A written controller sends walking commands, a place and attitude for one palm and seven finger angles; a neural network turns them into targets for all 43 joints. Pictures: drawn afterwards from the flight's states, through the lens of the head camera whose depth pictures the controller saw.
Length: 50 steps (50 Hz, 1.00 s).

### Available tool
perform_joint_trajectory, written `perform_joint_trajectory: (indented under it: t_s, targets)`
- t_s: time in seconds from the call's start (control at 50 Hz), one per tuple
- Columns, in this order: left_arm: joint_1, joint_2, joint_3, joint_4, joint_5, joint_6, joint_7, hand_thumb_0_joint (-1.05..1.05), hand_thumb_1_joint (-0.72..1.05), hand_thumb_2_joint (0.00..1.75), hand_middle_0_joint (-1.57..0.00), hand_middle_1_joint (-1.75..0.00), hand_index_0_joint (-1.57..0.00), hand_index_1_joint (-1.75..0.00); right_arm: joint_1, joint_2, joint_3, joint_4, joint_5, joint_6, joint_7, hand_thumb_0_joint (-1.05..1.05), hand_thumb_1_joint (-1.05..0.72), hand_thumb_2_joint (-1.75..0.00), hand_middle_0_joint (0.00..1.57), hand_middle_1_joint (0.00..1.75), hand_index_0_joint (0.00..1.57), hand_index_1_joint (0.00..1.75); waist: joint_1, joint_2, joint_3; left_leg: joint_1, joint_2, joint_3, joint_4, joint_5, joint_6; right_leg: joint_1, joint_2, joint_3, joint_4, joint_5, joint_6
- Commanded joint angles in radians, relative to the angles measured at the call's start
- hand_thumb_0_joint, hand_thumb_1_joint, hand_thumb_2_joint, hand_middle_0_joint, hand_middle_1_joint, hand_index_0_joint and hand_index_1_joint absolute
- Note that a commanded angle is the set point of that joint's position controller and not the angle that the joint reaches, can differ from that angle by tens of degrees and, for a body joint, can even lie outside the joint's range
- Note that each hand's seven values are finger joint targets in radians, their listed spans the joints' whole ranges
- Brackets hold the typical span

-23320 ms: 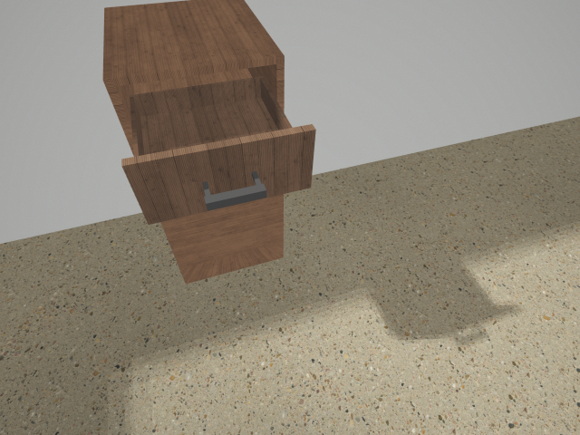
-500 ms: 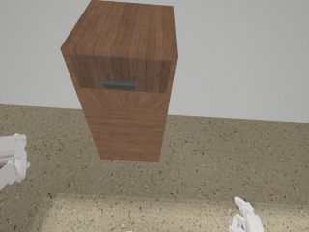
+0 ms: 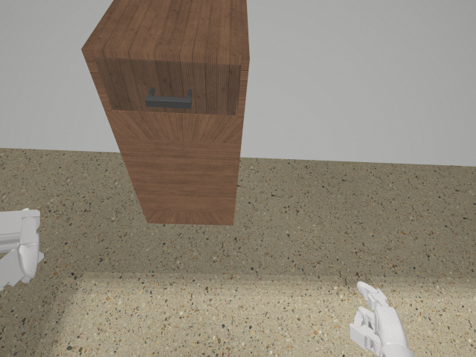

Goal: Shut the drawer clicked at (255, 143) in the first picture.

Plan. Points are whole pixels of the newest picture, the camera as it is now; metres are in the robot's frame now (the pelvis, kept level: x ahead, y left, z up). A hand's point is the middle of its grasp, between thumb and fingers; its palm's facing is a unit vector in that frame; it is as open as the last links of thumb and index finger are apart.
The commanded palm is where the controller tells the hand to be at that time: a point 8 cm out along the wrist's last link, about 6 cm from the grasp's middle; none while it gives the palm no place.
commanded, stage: stop stepping back and stand still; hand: left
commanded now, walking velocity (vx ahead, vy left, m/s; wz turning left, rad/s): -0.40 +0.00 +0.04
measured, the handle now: (170, 97) +0.72 +0.23 -0.01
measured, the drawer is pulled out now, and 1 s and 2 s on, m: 0.00 0.00 0.00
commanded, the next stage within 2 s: let the arm hang, fingers relaxed in 1.02 s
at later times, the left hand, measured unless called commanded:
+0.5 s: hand out of the picture +0.04 +0.23 +0.17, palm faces +0.43 -0.82 -0.38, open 3.3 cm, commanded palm -0.03 +0.27 +0.18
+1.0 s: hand out of the picture +0.00 +0.23 +0.17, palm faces +0.46 -0.76 -0.45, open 3.3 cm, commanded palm -0.07 +0.26 +0.18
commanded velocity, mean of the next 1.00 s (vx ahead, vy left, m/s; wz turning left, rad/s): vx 0.15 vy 0.02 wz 0.00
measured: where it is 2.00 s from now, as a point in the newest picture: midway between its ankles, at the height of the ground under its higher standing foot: outside the picture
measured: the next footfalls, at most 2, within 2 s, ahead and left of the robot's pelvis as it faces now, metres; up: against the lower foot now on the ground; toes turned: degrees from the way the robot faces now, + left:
left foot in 0.42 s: -0.09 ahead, +0.11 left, +0.00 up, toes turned +3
right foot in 0.62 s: -0.09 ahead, -0.11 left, +0.00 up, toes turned +3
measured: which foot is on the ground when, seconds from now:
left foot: down 0.00-0.20, up 0.22-0.40, down 0.42-0.62, up 0.64-0.84, down 0.86-1.00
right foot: down 0.00-0.42, up 0.44-0.60, down 0.62-1.00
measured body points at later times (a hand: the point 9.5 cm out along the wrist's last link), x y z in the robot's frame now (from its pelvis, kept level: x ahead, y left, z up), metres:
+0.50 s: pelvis -0.15 -0.02 -0.01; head -0.17 +0.00 +0.44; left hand +0.01 +0.27 +0.19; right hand -0.01 -0.26 -0.08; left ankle -0.13 +0.11 -0.74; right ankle -0.11 -0.12 -0.71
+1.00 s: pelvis -0.18 -0.03 -0.01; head -0.19 -0.02 +0.44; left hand -0.03 +0.27 +0.20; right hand +0.00 -0.25 -0.08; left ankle -0.14 +0.11 -0.74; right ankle -0.13 -0.11 -0.72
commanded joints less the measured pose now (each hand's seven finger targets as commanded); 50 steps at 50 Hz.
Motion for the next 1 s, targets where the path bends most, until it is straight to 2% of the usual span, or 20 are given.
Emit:
perform_joint_trajectory:
  t_s: [0.0,0.06,0.14,0.16,0.18,0.2,0.26,0.34,0.36,0.4,0.44,0.54,0.56,0.6,0.64,0.78,0.8,0.84,0.86,0.98]
  targets:
    - [0.033,0.106,0.056,-0.229,-0.010,-0.043,0.021,0.00,0.90,0.90,-1.40,-1.60,-1.40,-1.60,-0.019,-0.118,-0.055,-0.136,-0.032,-0.100,0.014,0.00,-0.90,-0.90,0.20,0.30,0.20,0.30,0.011,0.218,-0.203,0.170,0.324,-0.271,-0.170,0.454,0.121,-0.043,-0.038,0.049,0.275,-0.213,-0.002]
    - [0.040,0.146,0.109,-0.268,-0.007,-0.039,0.043,0.00,0.90,0.90,-1.40,-1.60,-1.40,-1.60,-0.027,-0.126,-0.059,-0.137,-0.025,-0.123,0.015,0.00,-0.90,-0.90,0.20,0.30,0.20,0.30,0.010,0.187,-0.178,0.053,0.299,-0.244,-0.222,0.123,0.113,0.026,-0.044,0.010,0.226,-0.160,-0.003]
    - [0.099,0.123,0.119,-0.221,0.003,-0.011,0.054,0.00,0.90,0.90,-1.40,-1.60,-1.40,-1.60,-0.046,-0.119,-0.051,-0.169,-0.012,-0.112,0.003,0.00,-0.90,-0.90,0.20,0.30,0.20,0.30,0.006,0.229,-0.080,-0.268,0.135,-0.107,-0.226,-0.536,-0.001,0.285,-0.030,-0.095,-0.071,-0.147,-0.039]
    - [0.095,0.161,0.144,-0.231,0.010,-0.005,0.056,0.00,0.90,0.90,-1.40,-1.60,-1.40,-1.60,-0.035,-0.106,-0.054,-0.168,-0.013,-0.106,-0.001,0.00,-0.90,-0.90,0.20,0.30,0.20,0.30,0.001,0.079,-0.078,-0.178,0.039,-0.031,-0.019,-0.479,-0.043,0.153,-0.120,0.014,-0.267,-0.264,-0.069]
    - [0.069,0.156,0.127,-0.235,0.002,-0.009,0.056,0.00,0.90,0.90,-1.40,-1.60,-1.40,-1.60,-0.024,-0.097,-0.059,-0.151,-0.013,-0.098,-0.003,0.00,-0.90,-0.90,0.20,0.30,0.20,0.30,-0.012,-0.136,-0.060,-0.001,-0.036,-0.012,0.393,-0.314,-0.075,-0.174,-0.335,0.335,-0.482,-0.459,-0.168]
    - [-0.027,0.150,0.111,-0.273,-0.002,-0.003,0.062,0.00,0.90,0.90,-1.40,-1.60,-1.40,-1.60,-0.010,-0.107,-0.058,-0.130,-0.015,-0.096,0.000,0.00,-0.90,-0.90,0.20,0.30,0.20,0.30,-0.012,-0.197,-0.048,-0.036,-0.009,-0.062,0.603,-0.254,-0.072,-0.250,-0.465,0.447,-0.505,-0.464,-0.225]
    - [-0.109,0.090,0.048,-0.147,0.011,0.020,0.070,0.00,0.90,0.90,-1.40,-1.60,-1.40,-1.60,-0.002,-0.100,-0.046,-0.096,-0.009,-0.100,-0.017,0.00,-0.90,-0.90,0.20,0.30,0.20,0.30,-0.052,-0.128,-0.026,0.052,0.058,-0.051,0.556,-0.219,-0.056,-0.330,-0.352,0.180,-0.422,-0.463,-0.129]
    - [-0.159,0.062,0.010,-0.122,0.042,-0.002,0.085,0.00,0.90,0.90,-1.40,-1.60,-1.40,-1.60,-0.003,-0.098,-0.027,-0.066,-0.027,-0.148,-0.037,0.00,-0.90,-0.90,0.20,0.30,0.20,0.30,-0.035,-0.029,0.001,0.145,0.033,0.051,0.066,-0.274,-0.001,-0.181,-0.281,0.076,-0.289,-0.409,-0.107]
    - [-0.166,0.055,-0.006,-0.153,0.040,-0.002,0.086,0.00,0.90,0.90,-1.40,-1.60,-1.40,-1.60,-0.003,-0.112,-0.031,-0.076,-0.020,-0.164,-0.040,0.00,-0.90,-0.90,0.20,0.30,0.20,0.30,-0.038,0.039,0.017,0.144,0.059,-0.003,-0.075,-0.322,0.014,-0.135,-0.250,0.044,-0.179,-0.345,-0.089]
    - [-0.168,0.085,0.031,-0.249,0.053,-0.026,0.087,0.00,0.90,0.90,-1.40,-1.60,-1.40,-1.60,0.021,-0.135,-0.036,-0.098,-0.022,-0.179,-0.031,0.00,-0.90,-0.90,0.20,0.30,0.20,0.30,-0.030,0.352,-0.018,0.189,0.274,-0.360,-0.235,-0.365,0.123,-0.198,-0.060,-0.104,0.255,-0.161,-0.012]
    - [-0.108,0.102,0.075,-0.213,0.060,-0.028,0.078,0.00,0.90,0.90,-1.40,-1.60,-1.40,-1.60,0.013,-0.086,-0.031,-0.077,-0.023,-0.189,-0.008,0.00,-0.90,-0.90,0.20,0.30,0.20,0.30,-0.041,0.353,0.025,0.067,0.326,-0.491,-0.315,-0.519,0.178,-0.265,-0.086,-0.030,0.468,-0.170,-0.016]
    - [0.023,0.078,0.077,-0.141,0.047,-0.026,0.074,0.00,0.90,0.90,-1.40,-1.60,-1.40,-1.60,-0.005,-0.105,-0.035,-0.083,-0.020,-0.165,0.001,0.00,-0.90,-0.90,0.20,0.30,0.20,0.30,-0.001,0.222,0.007,-0.248,0.202,-0.160,-0.145,-0.549,0.057,0.237,-0.051,-0.128,0.020,-0.130,-0.039]
    - [0.032,0.085,0.080,-0.107,0.055,-0.026,0.072,0.00,0.90,0.90,-1.40,-1.60,-1.40,-1.60,-0.012,-0.100,-0.037,-0.087,-0.021,-0.155,-0.002,0.00,-0.90,-0.90,0.20,0.30,0.20,0.30,0.008,0.125,0.021,-0.330,0.140,-0.101,0.028,-0.530,0.028,0.293,-0.084,-0.033,-0.098,-0.190,-0.069]
    - [-0.069,0.141,0.120,-0.107,0.034,-0.035,0.057,0.00,0.90,0.90,-1.40,-1.60,-1.40,-1.60,-0.002,-0.106,-0.062,-0.082,-0.019,-0.139,0.001,0.00,-0.90,-0.90,0.20,0.30,0.20,0.30,-0.009,-0.275,0.031,-0.354,0.003,-0.003,0.645,-0.357,-0.021,0.113,-0.435,0.559,-0.445,-0.354,-0.216]
    - [-0.152,0.131,0.117,-0.113,0.040,-0.051,0.057,0.00,0.90,0.90,-1.40,-1.60,-1.40,-1.60,0.028,-0.083,-0.052,-0.046,-0.026,-0.148,0.004,0.00,-0.90,-0.90,0.20,0.30,0.20,0.30,-0.041,-0.106,-0.045,-0.230,0.056,-0.054,0.716,-0.267,-0.034,-0.020,-0.412,0.448,-0.429,-0.540,-0.208]
    - [-0.142,0.075,0.030,-0.157,0.050,-0.041,0.072,0.00,0.90,0.90,-1.40,-1.60,-1.40,-1.60,0.001,-0.076,-0.023,-0.053,-0.031,-0.170,-0.033,0.00,-0.90,-0.90,0.20,0.30,0.20,0.30,-0.029,-0.058,0.015,0.192,0.041,0.074,0.077,-0.236,0.001,-0.204,-0.284,0.132,-0.326,-0.409,-0.135]
    - [-0.149,0.072,0.027,-0.187,0.047,-0.046,0.074,0.00,0.90,0.90,-1.40,-1.60,-1.40,-1.60,0.008,-0.089,-0.027,-0.058,-0.033,-0.177,-0.034,0.00,-0.90,-0.90,0.20,0.30,0.20,0.30,-0.032,0.030,0.000,0.230,0.056,0.033,-0.024,-0.263,0.013,-0.175,-0.249,0.104,-0.226,-0.350,-0.113]
    - [-0.158,0.071,0.041,-0.261,0.053,-0.060,0.083,0.00,0.90,0.90,-1.40,-1.60,-1.40,-1.60,0.019,-0.123,-0.034,-0.077,-0.030,-0.183,-0.024,0.00,-0.90,-0.90,0.20,0.30,0.20,0.30,-0.025,0.324,-0.022,0.244,0.293,-0.351,-0.224,-0.337,0.118,-0.212,-0.071,-0.044,0.176,-0.141,-0.024]
    - [-0.147,0.084,0.058,-0.228,0.053,-0.062,0.085,0.00,0.90,0.90,-1.40,-1.60,-1.40,-1.60,0.018,-0.101,-0.038,-0.077,-0.029,-0.182,-0.020,0.00,-0.90,-0.90,0.20,0.30,0.20,0.30,-0.029,0.316,-0.043,0.178,0.357,-0.425,-0.257,-0.357,0.156,-0.199,-0.061,-0.047,0.348,-0.191,0.003]
    - [-0.014,0.078,0.072,-0.144,0.052,-0.035,0.070,0.00,0.90,0.90,-1.40,-1.60,-1.40,-1.60,-0.014,-0.085,-0.027,-0.087,-0.010,-0.169,0.004,0.00,-0.90,-0.90,0.20,0.30,0.20,0.30,-0.010,0.095,0.026,-0.149,0.160,-0.083,-0.051,-0.370,0.020,0.171,-0.107,-0.010,-0.145,-0.022,-0.023]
